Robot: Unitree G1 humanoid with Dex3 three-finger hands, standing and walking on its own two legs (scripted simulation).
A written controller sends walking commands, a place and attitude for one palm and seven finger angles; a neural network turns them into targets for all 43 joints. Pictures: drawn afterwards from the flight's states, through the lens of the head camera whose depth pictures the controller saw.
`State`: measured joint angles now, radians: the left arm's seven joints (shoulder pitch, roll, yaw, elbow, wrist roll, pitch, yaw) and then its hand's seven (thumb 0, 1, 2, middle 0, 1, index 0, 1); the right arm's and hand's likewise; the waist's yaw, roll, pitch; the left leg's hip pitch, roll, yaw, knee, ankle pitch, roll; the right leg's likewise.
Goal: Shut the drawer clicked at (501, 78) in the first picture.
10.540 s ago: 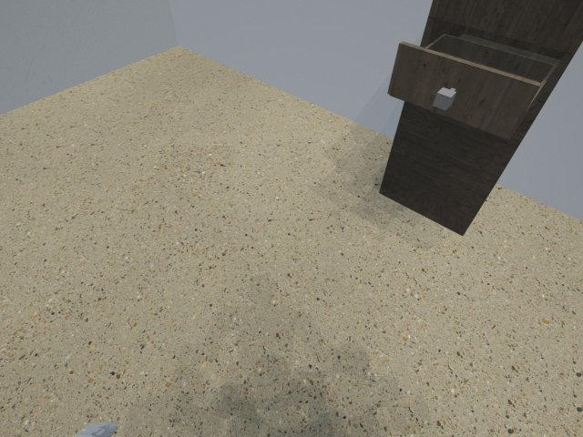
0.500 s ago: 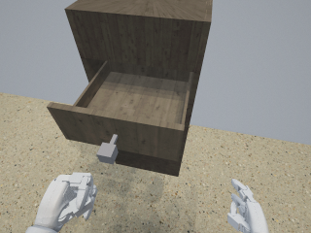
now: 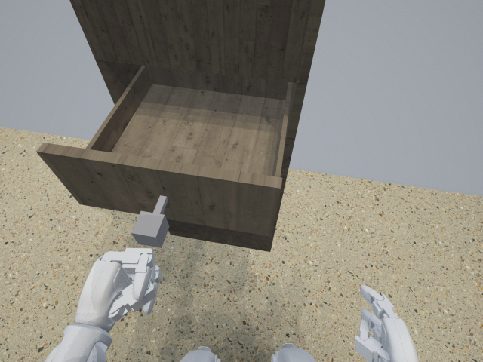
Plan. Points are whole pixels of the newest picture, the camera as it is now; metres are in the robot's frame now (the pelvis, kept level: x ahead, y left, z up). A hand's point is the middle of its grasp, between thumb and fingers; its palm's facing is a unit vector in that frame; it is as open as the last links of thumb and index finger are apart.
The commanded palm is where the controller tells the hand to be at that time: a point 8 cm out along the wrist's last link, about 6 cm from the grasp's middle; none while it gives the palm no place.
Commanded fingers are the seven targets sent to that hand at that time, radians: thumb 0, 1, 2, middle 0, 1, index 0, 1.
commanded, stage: bring the fist close to the handle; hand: left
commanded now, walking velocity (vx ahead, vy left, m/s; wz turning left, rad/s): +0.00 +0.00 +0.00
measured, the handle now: (155, 218) +0.34 +0.15 +0.04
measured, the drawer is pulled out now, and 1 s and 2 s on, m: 0.25 0.25 0.12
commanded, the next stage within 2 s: push the drawer shut in 0.60 s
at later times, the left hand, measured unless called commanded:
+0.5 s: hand (157, 283) +0.24 +0.13 +0.03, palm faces -0.16 -0.99 -0.04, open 3.3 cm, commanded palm +0.22 +0.19 +0.04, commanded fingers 0.00 0.90 0.90 -1.40 -1.60 -1.40 -1.60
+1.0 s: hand (159, 271) +0.25 +0.13 +0.03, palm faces -0.18 -0.98 -0.04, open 3.1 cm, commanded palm +0.26 +0.18 +0.04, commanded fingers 0.00 0.90 0.90 -1.40 -1.60 -1.40 -1.60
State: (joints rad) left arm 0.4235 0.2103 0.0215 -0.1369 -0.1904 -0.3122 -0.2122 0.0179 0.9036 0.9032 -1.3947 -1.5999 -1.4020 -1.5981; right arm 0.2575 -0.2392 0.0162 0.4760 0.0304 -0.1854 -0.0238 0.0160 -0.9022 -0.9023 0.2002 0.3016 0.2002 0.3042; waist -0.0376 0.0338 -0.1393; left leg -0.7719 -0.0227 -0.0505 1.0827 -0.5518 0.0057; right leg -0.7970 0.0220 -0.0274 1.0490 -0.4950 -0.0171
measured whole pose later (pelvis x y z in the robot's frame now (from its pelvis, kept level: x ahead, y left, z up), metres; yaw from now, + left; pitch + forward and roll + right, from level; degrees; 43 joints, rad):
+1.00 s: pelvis -0.01 +0.01 -0.02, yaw +0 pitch +17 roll -2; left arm 0.24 0.23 0.01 -0.02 -0.18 -0.32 -0.19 -0.01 0.87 0.92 -1.40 -1.60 -1.40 -1.60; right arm 0.24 -0.25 0.03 0.46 0.03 -0.11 -0.03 0.01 -0.90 -0.90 0.20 0.30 0.20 0.30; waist -0.04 0.04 -0.16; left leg -0.90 -0.03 -0.06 1.18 -0.58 0.01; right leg -0.91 0.02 -0.04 1.13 -0.52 -0.01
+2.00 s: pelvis -0.01 +0.01 -0.01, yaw -1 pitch +19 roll -1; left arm -0.35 0.22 0.08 0.55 -0.15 -0.35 -0.16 0.00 0.85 0.92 -1.40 -1.60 -1.40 -1.60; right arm 0.28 -0.25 0.02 0.58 0.03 -0.02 0.00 0.01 -0.90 -0.90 0.20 0.30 0.20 0.30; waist -0.08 0.02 -0.14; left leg -0.90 -0.02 -0.04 1.11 -0.53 0.01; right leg -0.93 0.02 -0.02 1.08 -0.47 -0.01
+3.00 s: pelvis -0.02 +0.01 -0.02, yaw -2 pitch +24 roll -2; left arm -0.93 0.35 0.25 1.16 -0.06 -0.44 -0.15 0.03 0.86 0.94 -1.40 -1.60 -1.40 -1.60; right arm 0.36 -0.26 0.03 0.62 -0.03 0.05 0.03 0.01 -0.91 -0.90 0.20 0.30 0.20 0.30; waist -0.19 0.03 -0.12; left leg -1.07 -0.01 -0.04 1.18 -0.53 0.01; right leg -1.09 0.03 -0.02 1.12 -0.45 -0.01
